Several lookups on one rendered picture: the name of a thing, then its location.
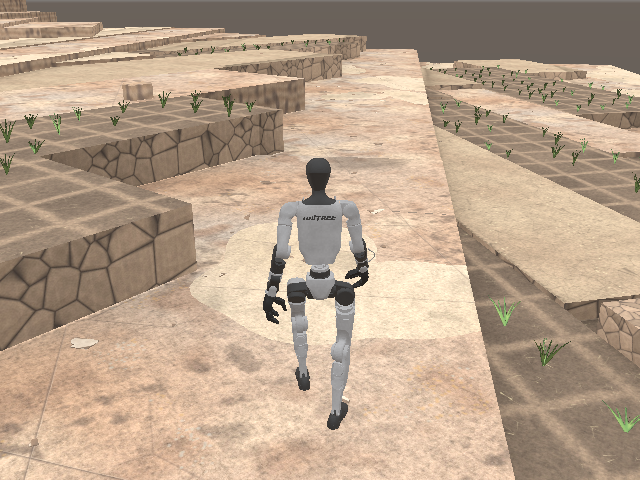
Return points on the left robot upper arm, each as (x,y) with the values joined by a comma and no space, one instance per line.
(287,212)

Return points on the robot right hand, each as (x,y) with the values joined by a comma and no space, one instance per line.
(355,273)

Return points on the right robot upper arm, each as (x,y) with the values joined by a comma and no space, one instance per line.
(350,211)

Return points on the robot right shin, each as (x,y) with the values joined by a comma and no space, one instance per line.
(339,376)

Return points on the left robot forearm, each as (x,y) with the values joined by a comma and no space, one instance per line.
(275,274)

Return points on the robot right thigh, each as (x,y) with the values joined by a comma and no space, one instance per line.
(345,310)

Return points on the right robot forearm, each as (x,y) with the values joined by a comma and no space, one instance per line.
(362,260)

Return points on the robot left hand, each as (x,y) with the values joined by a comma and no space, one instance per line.
(267,307)

